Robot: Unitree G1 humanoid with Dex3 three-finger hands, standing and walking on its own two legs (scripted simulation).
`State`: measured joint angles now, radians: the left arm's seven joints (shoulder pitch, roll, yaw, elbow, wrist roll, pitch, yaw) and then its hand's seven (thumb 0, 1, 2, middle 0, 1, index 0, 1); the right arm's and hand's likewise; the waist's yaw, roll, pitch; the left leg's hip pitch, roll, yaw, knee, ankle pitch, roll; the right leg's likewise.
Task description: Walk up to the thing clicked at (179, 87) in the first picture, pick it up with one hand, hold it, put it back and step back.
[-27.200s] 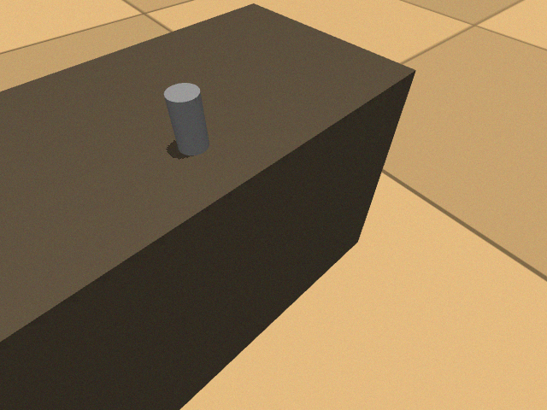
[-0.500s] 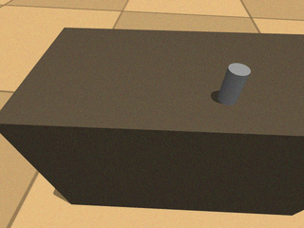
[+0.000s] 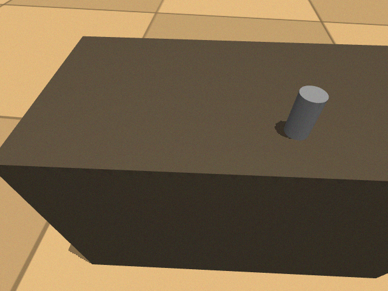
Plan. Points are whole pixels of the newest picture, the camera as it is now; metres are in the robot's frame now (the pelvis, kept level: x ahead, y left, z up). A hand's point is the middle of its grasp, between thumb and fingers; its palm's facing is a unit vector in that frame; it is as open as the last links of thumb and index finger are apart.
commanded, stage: home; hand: right
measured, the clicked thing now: (304, 114) +0.50 -0.26 +0.08
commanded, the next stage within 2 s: stand in 0.36 s
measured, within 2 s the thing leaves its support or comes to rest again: neither
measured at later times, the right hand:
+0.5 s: hand out of the picture +0.05 -0.26 -0.16, palm faces -0.04 +0.93 -0.35, open 17.3 cm
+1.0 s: hand out of the picture +0.06 -0.25 -0.16, palm faces -0.05 +0.94 -0.35, open 8.1 cm
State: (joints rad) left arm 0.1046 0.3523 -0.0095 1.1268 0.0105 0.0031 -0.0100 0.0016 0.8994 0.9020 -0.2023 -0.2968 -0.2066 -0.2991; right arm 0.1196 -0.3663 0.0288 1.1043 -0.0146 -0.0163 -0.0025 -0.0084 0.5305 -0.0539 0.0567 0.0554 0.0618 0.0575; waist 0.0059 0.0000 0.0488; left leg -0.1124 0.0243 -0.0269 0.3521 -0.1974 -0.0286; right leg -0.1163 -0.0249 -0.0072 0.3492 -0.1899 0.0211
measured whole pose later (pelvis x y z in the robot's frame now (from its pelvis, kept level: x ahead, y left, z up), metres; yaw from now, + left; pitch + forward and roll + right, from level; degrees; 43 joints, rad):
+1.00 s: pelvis +0.00 +0.00 +0.00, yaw +0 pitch -2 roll +0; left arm 0.13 0.35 0.00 1.13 0.01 0.00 -0.01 0.00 0.90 0.90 -0.20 -0.30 -0.21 -0.30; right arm 0.14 -0.36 0.01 1.12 -0.01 -0.01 0.01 0.00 -0.75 -0.86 0.20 0.30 0.20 0.30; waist 0.00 0.00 0.05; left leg -0.12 0.02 -0.03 0.34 -0.18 -0.02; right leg -0.12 -0.03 -0.01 0.33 -0.18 0.03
